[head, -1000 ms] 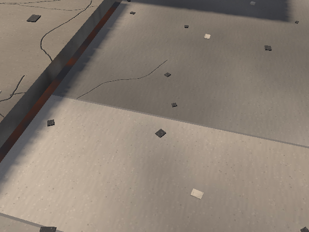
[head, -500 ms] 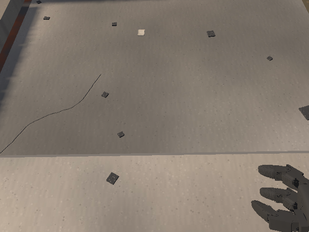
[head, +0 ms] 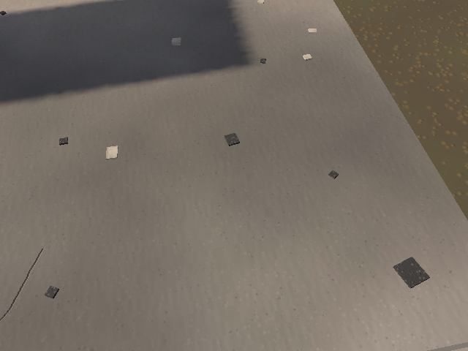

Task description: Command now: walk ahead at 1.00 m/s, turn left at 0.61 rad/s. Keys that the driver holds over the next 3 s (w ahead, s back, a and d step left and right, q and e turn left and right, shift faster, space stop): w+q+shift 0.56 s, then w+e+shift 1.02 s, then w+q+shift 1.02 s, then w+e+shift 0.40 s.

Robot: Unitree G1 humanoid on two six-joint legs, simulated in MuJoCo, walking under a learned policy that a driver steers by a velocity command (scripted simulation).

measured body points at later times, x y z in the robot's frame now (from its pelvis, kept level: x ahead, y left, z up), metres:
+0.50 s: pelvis +0.43 +0.09 +0.00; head +0.44 +0.10 +0.45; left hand +0.56 +0.39 -0.06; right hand +0.55 -0.16 -0.12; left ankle +0.45 +0.11 -0.72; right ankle +0.48 -0.12 -0.61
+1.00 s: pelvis +0.89 +0.23 +0.02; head +0.90 +0.25 +0.47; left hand +0.77 +0.47 -0.11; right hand +1.17 +0.10 -0.05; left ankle +0.82 +0.36 -0.64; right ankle +0.92 +0.19 -0.72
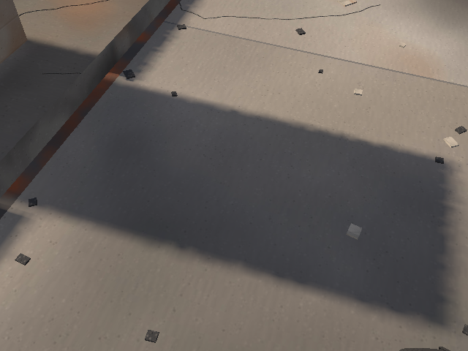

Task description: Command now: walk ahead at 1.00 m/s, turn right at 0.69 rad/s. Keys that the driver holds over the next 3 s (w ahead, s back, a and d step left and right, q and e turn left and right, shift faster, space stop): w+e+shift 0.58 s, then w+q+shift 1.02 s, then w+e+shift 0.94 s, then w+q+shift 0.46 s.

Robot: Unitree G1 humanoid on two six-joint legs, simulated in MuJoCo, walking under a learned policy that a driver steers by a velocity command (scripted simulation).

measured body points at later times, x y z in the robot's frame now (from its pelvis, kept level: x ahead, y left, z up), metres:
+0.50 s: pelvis +0.45 +0.00 -0.01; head +0.46 -0.03 +0.44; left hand +0.76 +0.16 -0.06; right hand +0.33 -0.29 -0.13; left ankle +0.44 +0.15 -0.74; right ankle +0.48 -0.15 -0.65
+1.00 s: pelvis +0.83 -0.26 -0.01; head +0.84 -0.26 +0.44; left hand +0.96 -0.03 -0.13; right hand +0.84 -0.57 -0.10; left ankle +1.06 -0.20 -0.65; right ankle +0.71 -0.28 -0.74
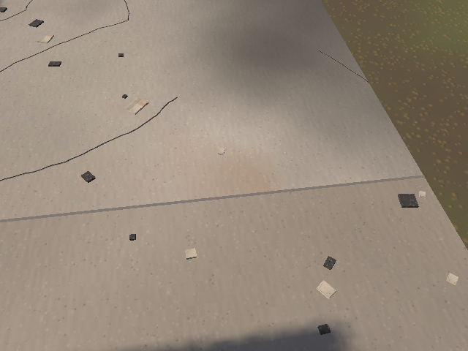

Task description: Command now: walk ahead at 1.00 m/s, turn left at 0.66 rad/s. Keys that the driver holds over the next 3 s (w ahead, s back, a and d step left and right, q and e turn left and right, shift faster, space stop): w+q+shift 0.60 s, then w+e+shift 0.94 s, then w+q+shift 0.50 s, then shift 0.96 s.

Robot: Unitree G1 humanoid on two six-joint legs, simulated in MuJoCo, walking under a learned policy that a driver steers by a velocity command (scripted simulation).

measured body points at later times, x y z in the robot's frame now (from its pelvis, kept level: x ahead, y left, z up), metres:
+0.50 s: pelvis +0.46 +0.07 +0.00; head +0.47 +0.10 +0.45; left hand +0.64 +0.37 -0.02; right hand +0.58 -0.17 -0.11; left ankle +0.35 +0.08 -0.73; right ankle +0.75 -0.03 -0.67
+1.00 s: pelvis +0.84 +0.26 -0.01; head +0.84 +0.27 +0.44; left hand +0.63 +0.43 -0.14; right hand +1.19 +0.25 -0.02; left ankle +0.86 +0.43 -0.74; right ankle +0.80 +0.04 -0.73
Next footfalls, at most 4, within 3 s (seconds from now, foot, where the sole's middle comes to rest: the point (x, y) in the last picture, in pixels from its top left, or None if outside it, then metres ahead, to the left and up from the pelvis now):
0.18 left None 0.39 0.09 -0.77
0.60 right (238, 256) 0.82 0.06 -0.77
0.98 left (124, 231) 0.89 0.45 -0.77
1.42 right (176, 135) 1.38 0.34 -0.77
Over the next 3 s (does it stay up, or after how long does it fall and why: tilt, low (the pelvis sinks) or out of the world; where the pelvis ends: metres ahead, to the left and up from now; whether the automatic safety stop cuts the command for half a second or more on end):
stays up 2.15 0.56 0.00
